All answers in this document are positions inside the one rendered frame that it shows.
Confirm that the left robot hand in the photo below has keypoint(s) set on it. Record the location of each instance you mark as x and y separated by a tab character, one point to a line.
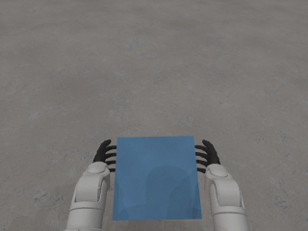
101	156

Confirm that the right robot hand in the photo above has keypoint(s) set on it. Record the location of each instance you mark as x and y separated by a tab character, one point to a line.
211	156

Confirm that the right robot forearm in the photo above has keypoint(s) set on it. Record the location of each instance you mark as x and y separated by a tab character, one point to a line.
226	200

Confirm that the left robot forearm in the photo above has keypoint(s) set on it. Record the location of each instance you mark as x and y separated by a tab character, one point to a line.
89	199

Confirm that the carton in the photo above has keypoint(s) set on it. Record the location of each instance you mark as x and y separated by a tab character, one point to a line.
156	178

